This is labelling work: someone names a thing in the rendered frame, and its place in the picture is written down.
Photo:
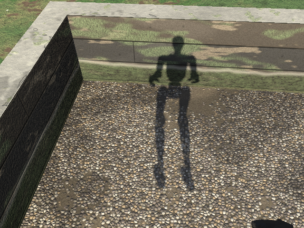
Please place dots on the robot right hand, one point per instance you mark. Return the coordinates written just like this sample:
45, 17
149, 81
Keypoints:
269, 223

